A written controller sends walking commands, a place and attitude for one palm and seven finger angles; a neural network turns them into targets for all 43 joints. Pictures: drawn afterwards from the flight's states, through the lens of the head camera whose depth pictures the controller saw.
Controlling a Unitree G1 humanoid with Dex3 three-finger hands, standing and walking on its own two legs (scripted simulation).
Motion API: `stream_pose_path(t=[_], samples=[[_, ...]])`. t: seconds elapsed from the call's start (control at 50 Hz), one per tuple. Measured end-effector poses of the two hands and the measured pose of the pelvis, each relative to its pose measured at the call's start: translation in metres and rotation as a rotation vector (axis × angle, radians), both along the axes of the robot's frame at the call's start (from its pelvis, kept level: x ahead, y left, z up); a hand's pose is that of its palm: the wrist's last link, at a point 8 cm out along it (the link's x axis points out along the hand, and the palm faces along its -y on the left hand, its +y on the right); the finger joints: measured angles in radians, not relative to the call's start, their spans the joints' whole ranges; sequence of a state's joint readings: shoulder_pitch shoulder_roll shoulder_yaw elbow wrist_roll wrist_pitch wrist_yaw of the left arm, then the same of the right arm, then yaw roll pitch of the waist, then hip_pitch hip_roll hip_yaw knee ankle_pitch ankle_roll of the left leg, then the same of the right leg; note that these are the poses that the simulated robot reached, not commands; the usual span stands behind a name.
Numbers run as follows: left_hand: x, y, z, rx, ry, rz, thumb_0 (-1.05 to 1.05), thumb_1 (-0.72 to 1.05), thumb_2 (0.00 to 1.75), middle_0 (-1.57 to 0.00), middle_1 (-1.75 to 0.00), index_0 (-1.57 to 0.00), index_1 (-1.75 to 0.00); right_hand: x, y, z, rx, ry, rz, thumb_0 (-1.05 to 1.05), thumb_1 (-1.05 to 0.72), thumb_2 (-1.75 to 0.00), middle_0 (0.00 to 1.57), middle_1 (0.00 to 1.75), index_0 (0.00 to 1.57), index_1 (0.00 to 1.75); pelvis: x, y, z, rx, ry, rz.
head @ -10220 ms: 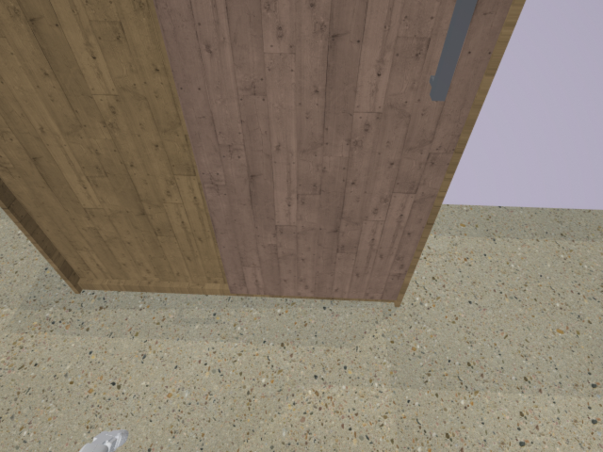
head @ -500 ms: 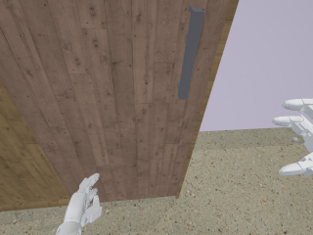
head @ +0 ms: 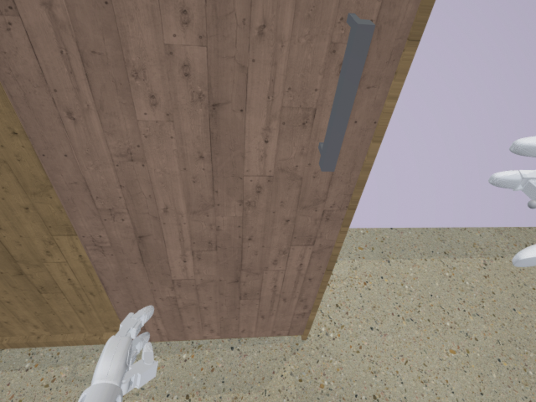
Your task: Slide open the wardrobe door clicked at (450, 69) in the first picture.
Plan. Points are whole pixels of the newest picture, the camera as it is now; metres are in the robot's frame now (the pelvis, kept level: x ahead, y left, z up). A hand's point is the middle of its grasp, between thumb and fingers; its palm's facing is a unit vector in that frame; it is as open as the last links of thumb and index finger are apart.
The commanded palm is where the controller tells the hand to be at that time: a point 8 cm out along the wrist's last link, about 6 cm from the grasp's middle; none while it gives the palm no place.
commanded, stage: raise the hand with hooked fingers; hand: right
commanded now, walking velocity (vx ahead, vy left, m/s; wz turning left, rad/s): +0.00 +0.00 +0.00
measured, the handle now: (338, 99) +0.51 -0.09 +0.24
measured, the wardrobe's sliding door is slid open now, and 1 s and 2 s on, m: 0.00 0.00 0.00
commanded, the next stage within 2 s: move the hooked fingers beside the handle in 0.24 s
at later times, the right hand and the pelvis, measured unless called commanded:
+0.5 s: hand (514, 197) +0.30 -0.27 +0.24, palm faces +0.04 +0.99 -0.13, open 14.0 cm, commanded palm +0.26 -0.30 +0.26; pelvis +0.01 +0.01 +0.00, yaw -1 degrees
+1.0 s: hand (459, 167) +0.36 -0.23 +0.24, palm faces -0.02 +1.00 -0.08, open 14.0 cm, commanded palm +0.33 -0.27 +0.25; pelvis +0.01 +0.00 +0.00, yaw +0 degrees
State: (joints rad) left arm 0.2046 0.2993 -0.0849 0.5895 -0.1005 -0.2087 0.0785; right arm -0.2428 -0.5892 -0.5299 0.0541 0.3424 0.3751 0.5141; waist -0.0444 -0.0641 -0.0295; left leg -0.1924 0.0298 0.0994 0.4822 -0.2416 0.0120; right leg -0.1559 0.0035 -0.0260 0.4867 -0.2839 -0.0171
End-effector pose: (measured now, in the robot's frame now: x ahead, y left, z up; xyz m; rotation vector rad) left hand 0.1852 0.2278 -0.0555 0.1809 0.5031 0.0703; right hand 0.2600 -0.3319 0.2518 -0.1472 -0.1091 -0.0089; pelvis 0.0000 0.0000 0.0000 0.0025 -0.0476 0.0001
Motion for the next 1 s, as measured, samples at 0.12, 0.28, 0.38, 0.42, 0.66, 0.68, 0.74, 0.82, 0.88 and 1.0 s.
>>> stream_pose_path(t=[0.12,0.28,0.38,0.42,0.66,0.68,0.74,0.82,0.88,1.0], samples=[[0.003,0.001,0.001,0.001,-0.008,-0.001,0.02,0.91,0.90,-0.20,-0.30,-0.20,-0.30,-0.002,0.002,-0.003,0.006,-0.019,-0.030,-0.02,0.50,-0.30,0.30,1.20,0.30,1.20,0.001,0.005,-0.001,0.001,-0.004,-0.001],[0.012,-0.003,0.000,-0.019,-0.020,-0.017,0.02,0.91,0.90,-0.20,-0.30,-0.20,-0.30,0.002,0.006,0.000,-0.008,-0.006,-0.030,-0.02,0.50,-0.30,0.30,1.20,0.30,1.20,0.005,0.008,-0.001,0.001,-0.001,-0.005],[0.016,-0.004,0.000,-0.026,-0.022,-0.022,0.02,0.91,0.90,-0.21,-0.30,-0.20,-0.30,0.005,0.006,0.000,0.006,0.000,-0.021,-0.02,0.50,-0.30,0.30,1.20,0.30,1.20,0.007,0.009,-0.001,0.001,0.005,-0.006],[0.017,-0.003,-0.001,-0.024,-0.018,-0.021,0.02,0.91,0.90,-0.21,-0.30,-0.20,-0.30,0.007,0.005,-0.002,0.013,0.007,-0.026,-0.02,0.50,-0.30,0.30,1.20,0.30,1.20,0.007,0.009,-0.001,0.002,0.005,-0.006],[0.016,-0.002,-0.002,-0.016,-0.001,0.001,0.02,0.91,0.90,-0.20,-0.30,-0.20,-0.30,0.037,0.028,-0.006,0.034,0.004,0.015,-0.02,0.50,-0.30,0.30,1.20,0.30,1.20,0.009,0.007,-0.001,-0.002,0.011,-0.005],[0.015,-0.002,-0.002,-0.018,0.001,0.004,0.02,0.91,0.90,-0.20,-0.30,-0.20,-0.30,0.040,0.028,-0.007,0.037,0.009,0.010,-0.02,0.50,-0.30,0.30,1.20,0.30,1.20,0.010,0.007,-0.001,-0.002,0.012,-0.003],[0.012,-0.002,-0.003,-0.020,0.012,0.013,0.02,0.91,0.90,-0.21,-0.30,-0.20,-0.30,0.047,0.027,-0.009,0.044,0.026,-0.002,-0.02,0.50,-0.30,0.30,1.20,0.30,1.20,0.010,0.006,-0.001,-0.002,0.016,-0.002],[0.008,0.000,-0.006,-0.014,0.031,0.023,0.02,0.91,0.90,-0.21,-0.30,-0.20,-0.30,0.054,0.030,-0.010,0.046,0.023,0.001,-0.02,0.50,-0.30,0.30,1.20,0.30,1.20,0.011,0.005,-0.001,-0.002,0.019,0.000],[0.006,0.001,-0.008,-0.008,0.047,0.031,0.02,0.91,0.90,-0.21,-0.30,-0.20,-0.30,0.061,0.035,-0.011,0.052,0.021,0.015,-0.02,0.50,-0.30,0.30,1.20,0.30,1.20,0.011,0.003,-0.001,-0.002,0.021,-0.001],[0.002,0.000,-0.011,-0.005,0.074,0.044,0.02,0.91,0.90,-0.20,-0.30,-0.20,-0.30,0.078,0.047,-0.013,0.065,0.039,0.030,-0.02,0.50,-0.30,0.30,1.20,0.30,1.20,0.012,0.001,0.000,-0.003,0.026,-0.001]])
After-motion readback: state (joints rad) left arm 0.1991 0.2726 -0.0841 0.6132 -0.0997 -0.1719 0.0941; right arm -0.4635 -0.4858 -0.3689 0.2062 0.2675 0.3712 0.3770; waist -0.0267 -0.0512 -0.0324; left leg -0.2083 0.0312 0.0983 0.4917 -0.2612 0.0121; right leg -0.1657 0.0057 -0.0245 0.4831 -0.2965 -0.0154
